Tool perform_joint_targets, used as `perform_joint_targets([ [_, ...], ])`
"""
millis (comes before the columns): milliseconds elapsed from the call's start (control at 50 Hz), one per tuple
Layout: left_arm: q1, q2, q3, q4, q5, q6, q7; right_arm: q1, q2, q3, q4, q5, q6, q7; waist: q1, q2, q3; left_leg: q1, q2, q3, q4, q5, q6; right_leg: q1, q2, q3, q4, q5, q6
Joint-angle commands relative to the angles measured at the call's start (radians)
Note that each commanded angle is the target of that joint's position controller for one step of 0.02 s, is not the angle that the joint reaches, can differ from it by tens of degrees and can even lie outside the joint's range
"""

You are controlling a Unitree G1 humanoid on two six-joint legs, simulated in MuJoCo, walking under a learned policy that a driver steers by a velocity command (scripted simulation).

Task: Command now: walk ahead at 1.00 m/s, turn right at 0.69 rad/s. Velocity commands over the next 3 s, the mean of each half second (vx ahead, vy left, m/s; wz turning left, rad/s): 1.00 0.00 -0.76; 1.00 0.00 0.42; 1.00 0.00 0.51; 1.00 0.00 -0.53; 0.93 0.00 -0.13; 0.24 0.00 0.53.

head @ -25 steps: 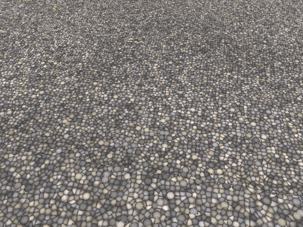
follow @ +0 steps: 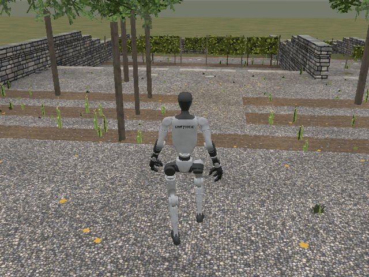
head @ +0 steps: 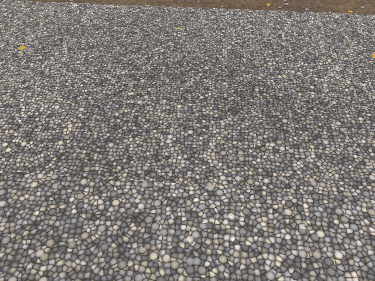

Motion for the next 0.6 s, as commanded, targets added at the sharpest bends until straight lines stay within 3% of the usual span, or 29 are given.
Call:
perform_joint_targets([
  [20, -0.05, 0.008, -0.006, -0.071, 0.01, -0.01, -0.038, -0.159, -0.076, -0.01, -0.075, 0.006, -0.047, -0.017, 0.076, 0.095, 0.105, -0.375, 0.159, 0.067, -0.207, 0.545, 0.018, 0.326, 0.06, -0.13, -0.212, 0.244, -0.018],
  [40, 0.103, 0.027, 0.013, -0.018, 0.015, -0.008, -0.042, -0.202, -0.107, -0.013, -0.089, -0.004, -0.06, -0.025, 0.146, 0.102, -0.004, -0.357, 0.191, 0.084, -0.095, 0.799, 0.016, 0.474, 0.096, -0.187, -0.072, 0.384, -0.051],
  [60, 0.213, 0.062, 0.029, 0.014, 0.008, -0.003, -0.035, -0.253, -0.125, -0.015, -0.11, 0.005, -0.063, -0.032, 0.212, 0.102, -0.062, -0.335, 0.186, 0.116, 0.04, 1.05, -0.009, 0.56, 0.117, -0.182, -0.035, 0.342, -0.075],
  [80, 0.284, 0.074, 0.042, 0.026, 0.019, 0.004, -0.026, -0.294, -0.121, -0.016, -0.1, 0.025, -0.072, -0.04, 0.269, 0.14, -0.079, -0.255, 0.217, 0.11, 0.14, 1.039, -0.055, 0.566, 0.069, -0.093, -0.099, 0.458, -0.123],
  [100, 0.354, 0.132, 0.066, 0.058, 0.018, 0.003, -0.011, -0.318, -0.117, -0.015, -0.104, 0.023, -0.072, -0.032, 0.289, 0.139, -0.123, -0.175, 0.214, 0.108, 0.286, 0.913, -0.059, 0.592, 0.093, -0.126, -0.18, 0.527, -0.145],
  [120, 0.487, 0.165, 0.088, 0.115, 0.028, 0.013, 0.002, -0.359, -0.147, -0.024, -0.109, 0.036, -0.058, -0.026, 0.355, 0.12, -0.165, -0.211, 0.238, 0.092, 0.539, 0.909, -0.048, 0.753, 0.109, -0.131, -0.174, 0.455, -0.16],
  [140, 0.692, 0.206, 0.114, 0.167, 0.033, 0.027, 0.023, -0.494, -0.187, -0.041, -0.134, 0.029, -0.04, -0.019, 0.491, 0.085, -0.155, -0.425, 0.227, 0.042, 0.968, 0.876, -0.048, 0.982, 0.091, -0.075, -0.191, 0.292, -0.209],
  [160, 0.594, 0.234, 0.117, 0.157, 0.001, 0.033, 0.034, -0.557, -0.104, -0.028, -0.216, 0.016, -0.015, -0.012, 0.456, -0.402, 0.036, -0.891, -0.027, 0.032, 1.513, 0.083, -0.088, 1.066, 0.129, 0.118, -0.466, 0.077, -0.297],
  [180, 0.369, 0.249, 0.091, 0.08, -0.014, 0.015, 0.04, -0.499, -0.04, 0.019, -0.321, -0.03, -0.034, -0.026, 0.228, -0.484, 0.108, -1.091, -0.038, -0.126, 1.401, -0.178, -0.11, 0.902, -0.022, 0.594, -0.708, 0.081, -0.345],
  [200, 0.257, 0.195, 0.08, 0.016, -0.003, -0.011, 0.057, -0.41, -0.092, 0.012, -0.282, -0.055, -0.038, -0.024, 0.134, -0.123, 0.101, -0.977, 0.064, -0.269, 1.237, -0.151, -0.105, 0.74, -0.079, 0.766, -0.722, -0.087, -0.329],
  [220, 0.224, 0.155, 0.069, 0.024, 0.012, -0.03, 0.072, -0.408, -0.138, -0.007, -0.209, -0.067, -0.029, -0.021, 0.112, 0.194, 0.139, -0.84, 0.105, -0.269, 1.131, -0.118, -0.112, 0.549, -0.026, 0.679, -0.631, -0.104, -0.274],
  [240, 0.201, 0.184, 0.066, 0.028, 0.0, -0.044, 0.083, -0.449, -0.134, -0.006, -0.213, -0.082, -0.024, -0.003, 0.083, 0.291, 0.134, -0.685, 0.113, -0.234, 0.893, -0.142, -0.111, 0.44, 0.029, 0.534, -0.654, -0.06, -0.218],
  [260, 0.013, 0.317, 0.104, -0.036, 0.036, -0.066, 0.108, -0.411, -0.123, 0.006, -0.267, -0.086, -0.02, 0.014, -0.021, 0.071, 0.09, -0.526, 0.118, -0.29, 0.678, -0.136, -0.093, 0.243, -0.073, 0.686, -0.741, -0.22, -0.234],
  [280, 0.02, 0.266, 0.102, 0.006, 0.045, -0.086, 0.098, -0.309, -0.123, -0.003, -0.168, -0.078, -0.01, 0.015, -0.006, 0.028, 0.028, -0.309, 0.108, -0.231, 0.795, 0.157, -0.101, 0.161, -0.031, 0.643, -0.674, -0.167, -0.231],
  [300, 0.052, 0.204, 0.087, 0.02, 0.027, -0.116, 0.1, -0.392, -0.148, -0.014, -0.2, -0.044, -0.011, 0.012, 0.015, 0.058, 0.038, -0.321, 0.112, -0.272, 0.642, 0.45, -0.1, 0.139, 0.055, 0.544, -0.59, -0.419, -0.174],
  [320, 0.077, 0.16, 0.072, 0.033, 0.014, -0.129, 0.094, -0.426, -0.09, 0.003, -0.216, -0.03, -0.007, 0.031, 0.024, 0.145, 0.024, -0.219, 0.055, -0.178, 0.506, 0.596, -0.111, 0.072, 0.123, 0.456, -0.588, -0.501, -0.162],
  [340, 0.09, 0.144, 0.071, 0.062, -0.001, -0.125, 0.099, -0.453, -0.026, 0.027, -0.224, -0.048, -0.008, 0.05, 0.036, 0.126, 0.029, -0.127, 0.064, -0.198, 0.434, 0.72, -0.103, 0.038, 0.145, 0.42, -0.521, -0.545, -0.143],
  [360, 0.079, 0.126, 0.068, 0.078, -0.008, -0.116, 0.1, -0.412, 0.001, 0.037, -0.203, -0.039, -0.006, 0.059, 0.022, 0.107, 0.021, -0.06, 0.048, -0.178, 0.356, 0.794, -0.093, 0.056, 0.165, 0.353, -0.452, -0.515, -0.121],
  [380, 0.115, 0.126, 0.071, 0.102, -0.012, -0.107, 0.098, -0.409, 0.012, 0.045, -0.188, -0.033, -0.001, 0.058, 0.036, 0.066, 0.027, -0.003, 0.028, -0.143, 0.285, 0.784, -0.086, 0.067, 0.18, 0.311, -0.385, -0.485, -0.1],
  [400, 0.147, 0.114, 0.072, 0.124, -0.014, -0.096, 0.093, -0.395, 0.029, 0.052, -0.179, -0.046, -0.007, 0.055, 0.049, 0.056, 0.054, 0.054, 0.03, -0.142, 0.179, 0.813, -0.077, 0.062, 0.195, 0.273, -0.288, -0.488, -0.082],
  [420, 0.136, 0.112, 0.073, 0.131, -0.011, -0.083, 0.096, -0.322, 0.025, 0.046, -0.154, -0.057, -0.013, 0.05, 0.018, 0.057, 0.067, 0.126, 0.034, -0.127, 0.047, 0.862, -0.07, 0.054, 0.22, 0.217, -0.157, -0.478, -0.066],
  [460, 0.065, 0.124, 0.075, 0.116, -0.01, -0.05, 0.093, -0.132, -0.029, 0.015, -0.082, -0.06, -0.014, 0.03, -0.097, 0.073, 0.035, 0.253, 0.179, -0.236, -0.168, 0.954, -0.007, 0.038, 0.252, 0.114, 0.215, -0.591, -0.052],
  [480, -0.027, 0.132, 0.075, 0.071, -0.026, -0.042, 0.079, -0.03, -0.079, -0.004, -0.065, -0.073, -0.008, 0.021, -0.168, 0.064, 0.022, 0.347, 0.254, -0.28, -0.154, 0.932, 0.043, -0.064, 0.276, 0.083, 0.487, -0.631, -0.06],
  [500, -0.095, 0.07, 0.057, 0.004, -0.021, -0.054, 0.063, 0.092, -0.127, -0.017, -0.03, -0.076, -0.007, 0.019, -0.187, 0.064, -0.031, 0.417, 0.291, -0.281, 0.03, 1.051, 0.041, -0.163, 0.274, 0.075, 0.649, -0.637, -0.079],
  [520, 0.038, -0.017, 0.028, -0.047, -0.043, -0.076, 0.071, 0.139, -0.133, -0.016, -0.016, -0.072, -0.026, 0.017, -0.07, 0.272, -0.139, 0.716, 0.445, -0.414, 0.307, 1.238, 0.066, -0.456, 0.187, 0.164, 0.567, -0.592, -0.097],
  [540, 0.018, -0.015, 0.012, -0.021, -0.002, -0.078, 0.086, 0.192, -0.118, -0.031, 0.018, -0.053, -0.02, 0.005, -0.111, 0.27, -0.18, 0.766, 0.454, -0.481, 0.322, 1.064, 0.117, -0.623, 0.159, 0.163, 0.653, -0.552, -0.112],
  [560, -0.034, -0.012, 0.007, -0.02, 0.048, -0.079, 0.089, 0.256, -0.076, -0.023, 0.05, -0.038, -0.016, -0.006, -0.128, 0.188, -0.17, 0.69, 0.415, -0.521, 0.308, 0.837, 0.142, -0.704, 0.154, 0.152, 0.772, -0.554, -0.114],
  [580, -0.063, -0.018, -0.011, -0.138, 0.065, -0.085, 0.077, 0.054, -0.212, -0.06, -0.008, -0.021, -0.025, -0.052, -0.017, 0.296, -0.148, 0.435, 0.657, -0.92, 0.034, 0.304, 0.247, -0.699, 0.042, 0.277, 0.499, -0.417, -0.048],
  [600, -0.249, 0.069, 0.003, -0.179, 0.086, -0.083, 0.05, -0.088, -0.129, -0.035, -0.016, -0.02, -0.036, -0.066, 0.041, 0.075, 0.058, 0.139, 0.612, -0.939, -0.103, 0.227, 0.252, -0.623, -0.068, 0.228, 0.291, -0.279, 0.025],
])
Next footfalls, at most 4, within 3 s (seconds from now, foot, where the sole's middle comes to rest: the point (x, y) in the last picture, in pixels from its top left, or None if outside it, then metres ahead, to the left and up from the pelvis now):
0.14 right None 0.25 -0.07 -0.77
0.48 left None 0.55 0.09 -0.94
0.76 right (260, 236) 0.76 -0.29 -0.94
1.26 left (219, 173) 1.22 -0.16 -1.11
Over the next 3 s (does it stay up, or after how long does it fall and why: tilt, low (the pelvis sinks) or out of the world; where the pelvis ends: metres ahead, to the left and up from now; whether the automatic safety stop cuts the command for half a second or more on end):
stays up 2.59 -0.39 -0.65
